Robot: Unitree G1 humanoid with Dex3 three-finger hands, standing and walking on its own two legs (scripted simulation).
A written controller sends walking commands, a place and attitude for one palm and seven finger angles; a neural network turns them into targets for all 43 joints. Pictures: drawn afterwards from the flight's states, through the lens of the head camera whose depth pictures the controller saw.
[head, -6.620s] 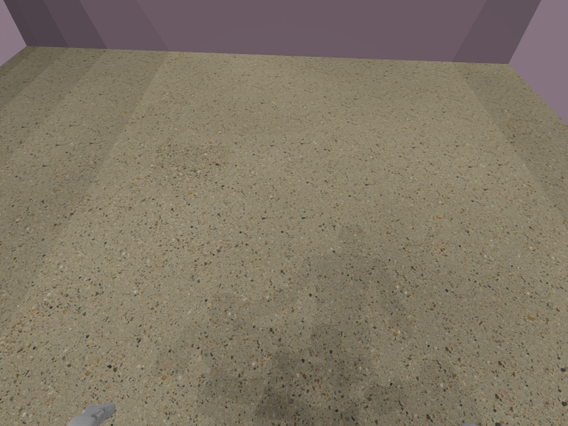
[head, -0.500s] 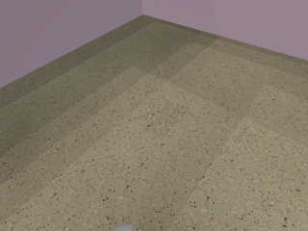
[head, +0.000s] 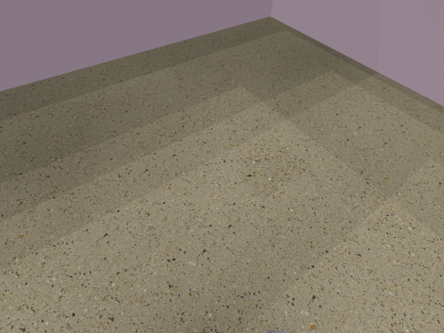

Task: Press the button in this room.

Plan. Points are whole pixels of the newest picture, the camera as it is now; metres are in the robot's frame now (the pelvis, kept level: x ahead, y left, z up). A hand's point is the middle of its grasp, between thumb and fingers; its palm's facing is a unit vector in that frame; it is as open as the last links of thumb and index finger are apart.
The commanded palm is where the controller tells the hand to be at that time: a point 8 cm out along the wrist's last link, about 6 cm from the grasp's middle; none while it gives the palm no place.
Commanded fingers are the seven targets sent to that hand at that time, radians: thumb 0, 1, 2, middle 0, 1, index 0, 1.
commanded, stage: turn or walk to find it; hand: left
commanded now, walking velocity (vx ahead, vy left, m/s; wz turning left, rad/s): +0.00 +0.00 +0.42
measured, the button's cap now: out of the picture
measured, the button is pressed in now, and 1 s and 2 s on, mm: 0 0 0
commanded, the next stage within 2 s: none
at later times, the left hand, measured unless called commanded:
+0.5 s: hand out of the picture +0.00 +0.14 -0.15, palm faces +0.24 -0.93 -0.27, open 7.3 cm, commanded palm none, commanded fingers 0.00 0.90 0.90 -0.20 -0.30 -0.20 -0.30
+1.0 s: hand out of the picture -0.12 +0.20 -0.17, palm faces +0.46 -0.86 -0.23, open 7.4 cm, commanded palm none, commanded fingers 0.00 0.90 0.90 -0.20 -0.30 -0.20 -0.30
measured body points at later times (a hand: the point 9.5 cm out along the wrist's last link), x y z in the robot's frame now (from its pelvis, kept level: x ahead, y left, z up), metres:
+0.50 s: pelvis -0.03 -0.06 +0.00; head -0.01 -0.10 +0.45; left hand -0.01 +0.18 -0.13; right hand +0.04 -0.32 -0.17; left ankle -0.10 +0.10 -0.65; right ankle -0.02 -0.14 -0.74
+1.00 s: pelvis -0.08 -0.02 +0.00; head -0.08 +0.01 +0.45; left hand -0.15 +0.24 -0.15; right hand +0.11 -0.20 -0.13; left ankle -0.10 +0.06 -0.74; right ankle -0.03 -0.18 -0.66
